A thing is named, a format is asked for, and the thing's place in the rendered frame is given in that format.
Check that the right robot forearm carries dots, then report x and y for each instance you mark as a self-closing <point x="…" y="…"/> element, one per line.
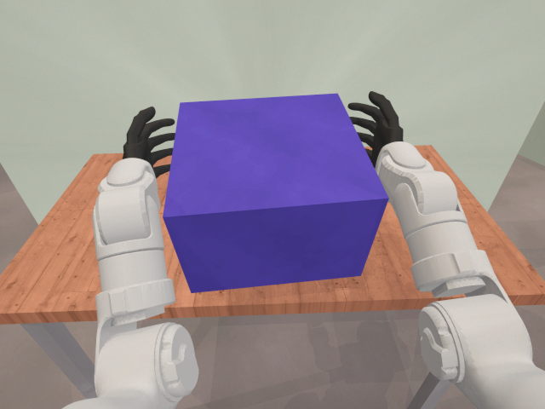
<point x="446" y="259"/>

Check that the left robot upper arm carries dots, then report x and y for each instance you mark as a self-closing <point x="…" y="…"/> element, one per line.
<point x="147" y="368"/>

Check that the left robot forearm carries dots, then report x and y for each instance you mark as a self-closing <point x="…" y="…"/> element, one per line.
<point x="129" y="248"/>

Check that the carton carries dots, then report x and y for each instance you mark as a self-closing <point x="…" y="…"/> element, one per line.
<point x="270" y="191"/>

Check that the robot left hand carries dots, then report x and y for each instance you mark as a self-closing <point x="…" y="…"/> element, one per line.
<point x="139" y="145"/>

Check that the table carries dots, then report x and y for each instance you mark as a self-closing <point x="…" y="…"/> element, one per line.
<point x="55" y="277"/>

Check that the robot right hand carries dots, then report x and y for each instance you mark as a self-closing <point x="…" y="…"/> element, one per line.
<point x="386" y="129"/>

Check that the right robot upper arm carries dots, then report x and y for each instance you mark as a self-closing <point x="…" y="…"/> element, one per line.
<point x="479" y="344"/>

